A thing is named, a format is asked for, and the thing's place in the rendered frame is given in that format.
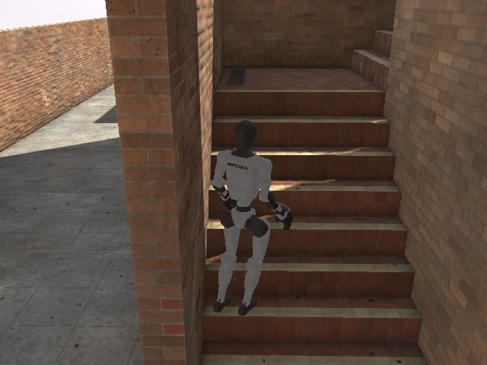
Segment humanoid robot head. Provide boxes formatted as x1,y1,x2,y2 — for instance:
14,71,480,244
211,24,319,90
231,120,257,158

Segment right robot upper arm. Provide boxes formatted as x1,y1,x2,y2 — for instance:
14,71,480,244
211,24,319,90
256,157,272,202

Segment right robot forearm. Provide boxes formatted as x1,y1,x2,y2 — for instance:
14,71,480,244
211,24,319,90
266,192,287,220

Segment left robot forearm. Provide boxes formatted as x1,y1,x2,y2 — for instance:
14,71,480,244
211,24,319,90
212,184,230,201

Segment right robot shin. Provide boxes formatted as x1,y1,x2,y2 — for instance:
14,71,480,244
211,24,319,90
243,262,262,306

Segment robot right hand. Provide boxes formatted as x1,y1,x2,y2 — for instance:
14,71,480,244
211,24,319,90
276,212,293,230

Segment robot left hand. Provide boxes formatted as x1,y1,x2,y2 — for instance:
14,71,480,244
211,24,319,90
223,197,238,210

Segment left robot upper arm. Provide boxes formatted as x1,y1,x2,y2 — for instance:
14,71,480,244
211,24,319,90
212,150,231,188

